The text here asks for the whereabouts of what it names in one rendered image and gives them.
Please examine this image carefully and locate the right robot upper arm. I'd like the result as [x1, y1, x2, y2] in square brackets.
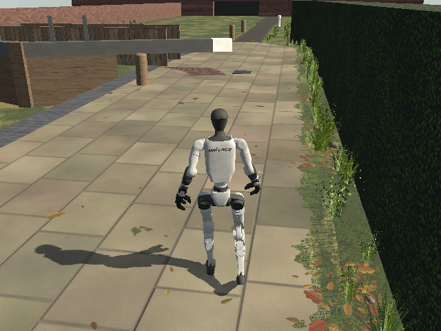
[234, 138, 255, 175]

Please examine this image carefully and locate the left robot hand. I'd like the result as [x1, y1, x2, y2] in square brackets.
[175, 193, 191, 210]

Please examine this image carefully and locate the robot left forearm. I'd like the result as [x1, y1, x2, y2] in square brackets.
[177, 166, 192, 197]

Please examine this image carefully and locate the right robot thigh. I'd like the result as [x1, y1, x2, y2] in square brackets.
[230, 192, 245, 241]

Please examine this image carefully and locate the robot left foot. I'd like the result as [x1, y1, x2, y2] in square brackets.
[206, 259, 216, 276]

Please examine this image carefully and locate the robot right forearm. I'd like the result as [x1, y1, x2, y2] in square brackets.
[248, 164, 260, 186]

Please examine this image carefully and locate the right robot hand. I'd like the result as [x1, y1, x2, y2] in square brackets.
[245, 183, 261, 195]

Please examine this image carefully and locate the left robot upper arm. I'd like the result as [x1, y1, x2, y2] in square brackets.
[186, 139, 205, 178]

